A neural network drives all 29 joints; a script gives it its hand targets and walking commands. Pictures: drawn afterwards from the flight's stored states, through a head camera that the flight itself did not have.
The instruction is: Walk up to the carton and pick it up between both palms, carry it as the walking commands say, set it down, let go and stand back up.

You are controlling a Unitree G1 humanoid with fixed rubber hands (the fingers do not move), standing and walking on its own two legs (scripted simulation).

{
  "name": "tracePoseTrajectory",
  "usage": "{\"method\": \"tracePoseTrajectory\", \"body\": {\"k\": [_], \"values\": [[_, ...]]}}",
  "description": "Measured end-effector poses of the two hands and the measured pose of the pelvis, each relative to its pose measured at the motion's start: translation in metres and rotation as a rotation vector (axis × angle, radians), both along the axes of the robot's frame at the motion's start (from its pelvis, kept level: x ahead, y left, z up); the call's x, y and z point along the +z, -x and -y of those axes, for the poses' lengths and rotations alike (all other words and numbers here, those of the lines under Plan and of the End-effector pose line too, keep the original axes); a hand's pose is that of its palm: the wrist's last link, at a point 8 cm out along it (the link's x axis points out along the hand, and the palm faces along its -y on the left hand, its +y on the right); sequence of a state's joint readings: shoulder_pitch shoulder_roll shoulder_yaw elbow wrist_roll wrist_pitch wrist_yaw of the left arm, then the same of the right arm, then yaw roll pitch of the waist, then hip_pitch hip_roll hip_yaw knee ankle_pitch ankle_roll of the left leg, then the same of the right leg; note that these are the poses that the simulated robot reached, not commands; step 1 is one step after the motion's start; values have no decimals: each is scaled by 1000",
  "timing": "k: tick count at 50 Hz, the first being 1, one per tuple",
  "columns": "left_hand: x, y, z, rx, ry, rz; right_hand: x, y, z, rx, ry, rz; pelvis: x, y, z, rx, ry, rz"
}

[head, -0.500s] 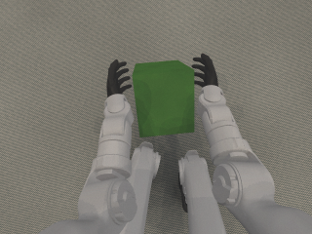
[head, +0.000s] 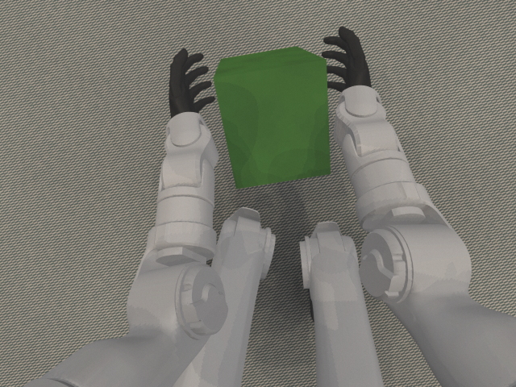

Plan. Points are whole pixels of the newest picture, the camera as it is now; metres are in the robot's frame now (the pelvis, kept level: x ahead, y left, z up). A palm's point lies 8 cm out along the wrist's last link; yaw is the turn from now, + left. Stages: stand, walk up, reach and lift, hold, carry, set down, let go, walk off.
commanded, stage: set down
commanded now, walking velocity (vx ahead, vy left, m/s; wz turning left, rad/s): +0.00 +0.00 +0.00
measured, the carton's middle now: (269, 109) +0.50 +0.06 -0.23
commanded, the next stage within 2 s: none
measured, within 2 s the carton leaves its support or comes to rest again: neither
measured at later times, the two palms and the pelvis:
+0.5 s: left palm (199, 115) +0.47 +0.18 -0.19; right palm (340, 92) +0.53 -0.05 -0.20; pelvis +0.00 +0.00 -0.05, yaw +0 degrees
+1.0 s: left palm (199, 109) +0.48 +0.18 -0.21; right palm (335, 86) +0.55 -0.05 -0.22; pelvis +0.00 +0.00 -0.08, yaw +1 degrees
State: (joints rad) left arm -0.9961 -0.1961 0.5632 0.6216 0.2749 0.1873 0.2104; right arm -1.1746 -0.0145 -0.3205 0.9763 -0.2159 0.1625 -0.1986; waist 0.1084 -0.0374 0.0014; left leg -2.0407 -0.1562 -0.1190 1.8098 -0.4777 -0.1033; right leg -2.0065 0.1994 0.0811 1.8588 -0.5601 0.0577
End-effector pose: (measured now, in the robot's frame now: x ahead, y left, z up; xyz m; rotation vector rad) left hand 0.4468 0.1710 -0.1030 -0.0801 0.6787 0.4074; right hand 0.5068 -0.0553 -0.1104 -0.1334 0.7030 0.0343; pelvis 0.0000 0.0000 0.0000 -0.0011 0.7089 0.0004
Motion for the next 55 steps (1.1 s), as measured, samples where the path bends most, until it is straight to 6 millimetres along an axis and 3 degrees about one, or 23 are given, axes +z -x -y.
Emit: {"method": "tracePoseTrajectory", "body": {"k": [29, 37, 55], "values": [[-102, -22, -8, -25, 7, -43, -101, -28, -5, 44, -2, -36, -61, 0, 2, -17, -18, -32], [-107, -32, -10, -40, 11, -25, -105, -39, -11, 62, -20, -25, -73, -1, 1, -22, -23, -11], [-108, -35, -13, -69, 18, -24, -107, -41, -8, 81, -40, -23, -75, -1, 5, -21, -39, -17]]}}
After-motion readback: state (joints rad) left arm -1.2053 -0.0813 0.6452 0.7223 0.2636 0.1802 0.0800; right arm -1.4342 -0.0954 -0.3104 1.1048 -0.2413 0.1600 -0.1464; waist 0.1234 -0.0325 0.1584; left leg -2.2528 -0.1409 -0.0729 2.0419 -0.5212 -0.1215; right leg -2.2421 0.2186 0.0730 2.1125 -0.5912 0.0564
